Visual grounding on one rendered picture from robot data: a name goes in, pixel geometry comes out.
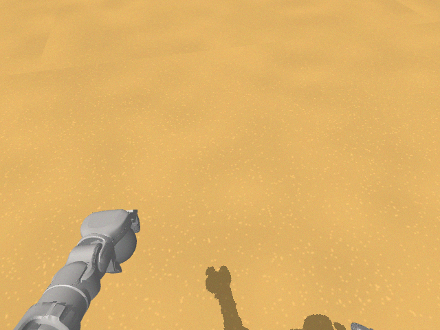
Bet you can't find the left robot arm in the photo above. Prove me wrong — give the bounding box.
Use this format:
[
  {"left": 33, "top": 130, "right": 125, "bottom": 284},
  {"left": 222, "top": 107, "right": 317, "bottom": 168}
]
[{"left": 13, "top": 234, "right": 114, "bottom": 330}]

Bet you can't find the ball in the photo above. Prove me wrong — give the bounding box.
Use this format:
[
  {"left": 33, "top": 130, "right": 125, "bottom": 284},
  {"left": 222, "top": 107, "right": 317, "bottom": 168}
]
[{"left": 114, "top": 228, "right": 137, "bottom": 264}]

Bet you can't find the left robot hand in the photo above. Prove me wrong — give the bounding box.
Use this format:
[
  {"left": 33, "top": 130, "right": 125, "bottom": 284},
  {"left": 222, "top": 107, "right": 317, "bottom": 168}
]
[{"left": 80, "top": 209, "right": 140, "bottom": 274}]

